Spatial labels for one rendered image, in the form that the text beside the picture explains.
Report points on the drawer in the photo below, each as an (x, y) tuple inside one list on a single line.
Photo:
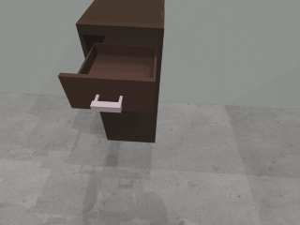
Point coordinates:
[(113, 70)]

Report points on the cabinet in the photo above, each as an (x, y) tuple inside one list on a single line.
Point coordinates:
[(128, 22)]

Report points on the handle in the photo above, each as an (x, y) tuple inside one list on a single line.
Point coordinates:
[(106, 106)]

